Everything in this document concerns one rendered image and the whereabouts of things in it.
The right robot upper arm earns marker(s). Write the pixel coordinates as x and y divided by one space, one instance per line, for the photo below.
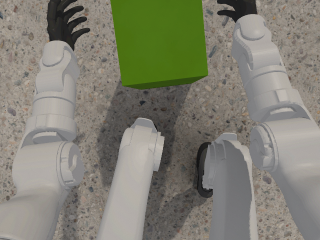
289 149

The right robot forearm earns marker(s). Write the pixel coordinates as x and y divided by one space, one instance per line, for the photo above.
263 74

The left robot upper arm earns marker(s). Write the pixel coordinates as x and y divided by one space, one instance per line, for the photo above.
44 174

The robot right thigh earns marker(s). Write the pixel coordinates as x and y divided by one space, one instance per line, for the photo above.
234 211

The robot right hand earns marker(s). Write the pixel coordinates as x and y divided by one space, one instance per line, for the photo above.
241 7

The right robot foot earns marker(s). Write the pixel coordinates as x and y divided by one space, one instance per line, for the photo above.
200 164

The carton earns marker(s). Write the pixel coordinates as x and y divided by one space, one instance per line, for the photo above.
160 43

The robot left hand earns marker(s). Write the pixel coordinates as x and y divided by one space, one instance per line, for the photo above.
59 29

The left robot forearm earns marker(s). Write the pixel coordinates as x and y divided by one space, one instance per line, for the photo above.
54 101

